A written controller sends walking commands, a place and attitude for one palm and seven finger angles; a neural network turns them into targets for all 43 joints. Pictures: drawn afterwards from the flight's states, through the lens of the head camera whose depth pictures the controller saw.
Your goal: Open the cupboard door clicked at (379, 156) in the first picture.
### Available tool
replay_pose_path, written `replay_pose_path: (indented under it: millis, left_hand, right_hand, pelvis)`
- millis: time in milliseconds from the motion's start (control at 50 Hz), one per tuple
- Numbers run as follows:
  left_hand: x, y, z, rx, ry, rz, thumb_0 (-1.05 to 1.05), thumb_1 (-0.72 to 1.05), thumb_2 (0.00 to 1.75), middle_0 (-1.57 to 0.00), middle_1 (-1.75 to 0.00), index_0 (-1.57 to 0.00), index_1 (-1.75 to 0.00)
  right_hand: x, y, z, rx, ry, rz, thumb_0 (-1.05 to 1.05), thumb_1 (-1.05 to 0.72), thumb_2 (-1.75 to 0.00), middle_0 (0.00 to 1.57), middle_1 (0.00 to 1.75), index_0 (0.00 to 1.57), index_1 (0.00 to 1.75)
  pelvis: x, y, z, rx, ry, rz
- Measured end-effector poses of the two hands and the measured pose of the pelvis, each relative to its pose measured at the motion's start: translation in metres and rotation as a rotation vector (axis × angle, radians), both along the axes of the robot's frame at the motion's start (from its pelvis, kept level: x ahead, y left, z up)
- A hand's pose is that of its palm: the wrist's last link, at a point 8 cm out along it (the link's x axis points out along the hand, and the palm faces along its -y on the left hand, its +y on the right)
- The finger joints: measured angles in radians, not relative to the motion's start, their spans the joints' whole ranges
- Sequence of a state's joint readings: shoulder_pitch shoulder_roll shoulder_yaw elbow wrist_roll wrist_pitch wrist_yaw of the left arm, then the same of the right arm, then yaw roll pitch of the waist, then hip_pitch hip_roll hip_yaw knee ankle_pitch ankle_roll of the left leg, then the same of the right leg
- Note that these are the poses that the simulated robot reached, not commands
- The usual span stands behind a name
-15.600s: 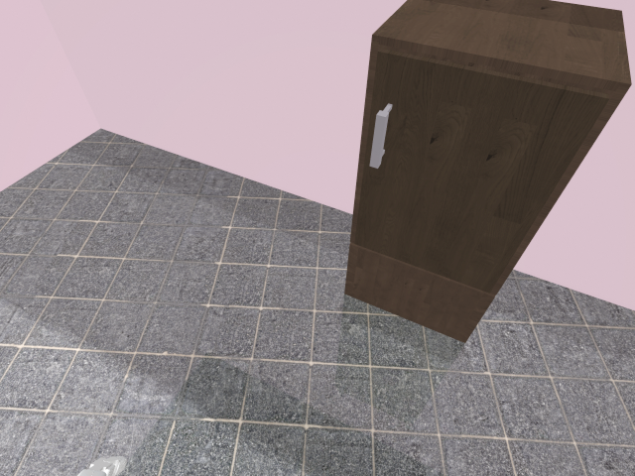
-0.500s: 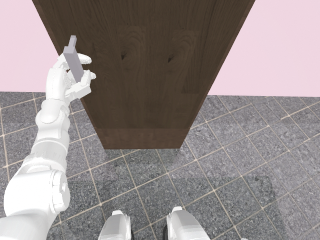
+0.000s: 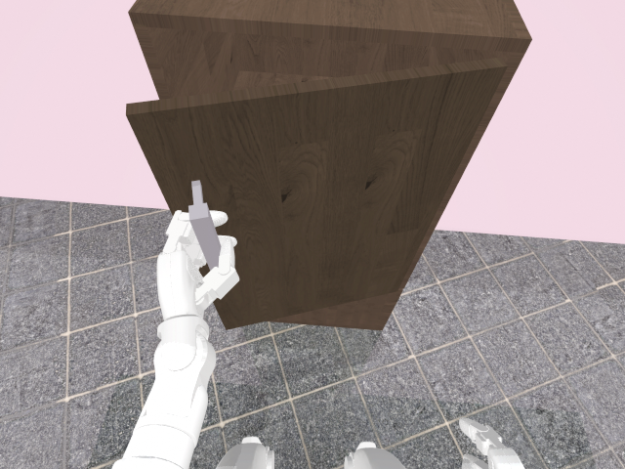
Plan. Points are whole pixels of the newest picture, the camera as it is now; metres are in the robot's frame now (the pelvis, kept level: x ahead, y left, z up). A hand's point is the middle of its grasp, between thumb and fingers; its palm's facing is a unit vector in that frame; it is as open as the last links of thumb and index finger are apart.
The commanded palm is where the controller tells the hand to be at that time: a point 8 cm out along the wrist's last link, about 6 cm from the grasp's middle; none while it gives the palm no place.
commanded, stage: pull the door open along its arc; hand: left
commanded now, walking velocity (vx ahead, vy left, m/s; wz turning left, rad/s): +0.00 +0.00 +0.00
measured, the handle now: (208, 230) +0.41 +0.15 +0.05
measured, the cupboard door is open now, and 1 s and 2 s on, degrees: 18 39 40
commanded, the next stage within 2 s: open thumb and fingers to let go in 0.48 s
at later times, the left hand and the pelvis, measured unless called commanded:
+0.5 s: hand (280, 351) +0.25 +0.04 +0.05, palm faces +0.31 -0.95 +0.01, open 5.9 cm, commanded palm +0.19 +0.08 +0.05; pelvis +0.01 -0.04 +0.00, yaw +4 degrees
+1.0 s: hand (276, 356) +0.25 +0.05 +0.05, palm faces +0.35 -0.94 +0.01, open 10.6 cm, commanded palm +0.20 +0.08 +0.05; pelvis +0.00 -0.04 -0.01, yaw +5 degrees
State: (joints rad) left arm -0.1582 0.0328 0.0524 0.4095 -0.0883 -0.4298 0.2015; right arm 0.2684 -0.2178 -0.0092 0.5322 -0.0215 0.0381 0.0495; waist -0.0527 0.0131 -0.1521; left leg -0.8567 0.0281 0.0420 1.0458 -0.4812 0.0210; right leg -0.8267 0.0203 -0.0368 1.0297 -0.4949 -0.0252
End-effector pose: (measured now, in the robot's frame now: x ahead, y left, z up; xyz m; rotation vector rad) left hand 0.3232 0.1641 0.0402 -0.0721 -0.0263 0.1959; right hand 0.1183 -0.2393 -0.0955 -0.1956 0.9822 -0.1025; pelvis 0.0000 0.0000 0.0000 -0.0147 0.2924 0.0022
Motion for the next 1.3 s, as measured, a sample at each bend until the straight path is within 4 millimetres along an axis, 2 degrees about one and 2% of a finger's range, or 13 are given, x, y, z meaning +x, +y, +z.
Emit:
replay_pose_path:
  millis: [120,220,340,560,680,780,880,1100,1180,1300]
  left_hand:
    - [-0.035,-0.022,0.002,0.023,0.009,0.108,0.02,0.7,0.78,-0.36,-1.34,-0.36,-1.31]
    - [-0.058,-0.039,0.004,0.028,0.033,0.169,0.03,0.71,0.78,-0.35,-1.33,-0.36,-1.32]
    - [-0.081,-0.056,0.006,0.033,0.06,0.18,0.03,0.71,0.78,-0.33,-1.33,-0.36,-1.33]
    - [-0.117,-0.081,0.009,0.048,0.099,0.083,0.03,0.7,0.76,-0.31,-1.32,-0.38,-1.34]
    - [-0.113,-0.081,0.006,0.055,0.08,0.122,0.02,0.67,0.78,-0.34,-1.33,-0.39,-1.34]
    - [-0.111,-0.078,0.005,0.048,0.086,0.149,0.01,0.56,0.75,-0.36,-1.32,-0.39,-1.32]
    - [-0.116,-0.074,0.007,0.044,0.088,0.166,0.01,0.35,0.67,-0.35,-1.29,-0.38,-1.29]
    - [-0.116,-0.072,0.006,0.051,0.075,0.136,0.01,-0.27,0.4,-0.31,-1.21,-0.32,-1.21]
    - [-0.116,-0.071,0.006,0.053,0.078,0.121,0.0,-0.39,0.35,-0.29,-1.12,-0.3,-1.12]
    - [-0.115,-0.072,0.006,0.053,0.076,0.095,0.0,-0.47,0.32,-0.26,-0.9,-0.29,-0.9]
  right_hand:
    - [0.044,0.013,0.005,0.034,-0.108,0.086,0.01,-0.91,-0.9,0.2,0.3,0.2,0.3]
    - [0.063,0.02,0.009,0.055,-0.156,0.131,0.01,-0.91,-0.9,0.2,0.3,0.2,0.3]
    - [0.067,0.018,0.012,0.067,-0.182,0.148,0.01,-0.91,-0.9,0.2,0.3,0.2,0.3]
    - [0.065,0.0,0.015,0.067,-0.225,0.134,0.01,-0.91,-0.9,0.2,0.3,0.2,0.3]
    - [0.071,-0.008,0.008,0.048,-0.241,0.146,0.01,-0.91,-0.9,0.2,0.3,0.2,0.3]
    - [0.072,-0.008,0.006,0.053,-0.234,0.151,0.01,-0.91,-0.9,0.2,0.3,0.2,0.3]
    - [0.07,-0.006,0.007,0.057,-0.235,0.157,0.01,-0.91,-0.9,0.2,0.3,0.2,0.3]
    - [0.064,0.001,0.005,0.051,-0.234,0.155,0.01,-0.91,-0.9,0.2,0.3,0.2,0.3]
    - [0.063,0.005,0.007,0.052,-0.241,0.155,0.01,-0.91,-0.9,0.2,0.3,0.2,0.3]
    - [0.062,0.012,0.01,0.053,-0.25,0.157,0.01,-0.91,-0.9,0.2,0.3,0.2,0.3]
  pelvis:
    - [0.0,-0.008,-0.002,0.007,-0.023,0.018]
    - [0.0,-0.016,-0.001,0.011,-0.043,0.036]
    - [0.002,-0.025,0.001,0.017,-0.059,0.049]
    - [0.007,-0.039,0.001,0.028,-0.065,0.056]
    - [0.005,-0.043,-0.005,0.032,-0.055,0.064]
    - [0.004,-0.045,-0.006,0.037,-0.051,0.067]
    - [0.003,-0.044,-0.005,0.035,-0.053,0.07]
    - [-0.001,-0.036,-0.008,0.026,-0.052,0.069]
    - [-0.002,-0.033,-0.007,0.022,-0.056,0.067]
    - [-0.003,-0.029,-0.007,0.016,-0.061,0.064]
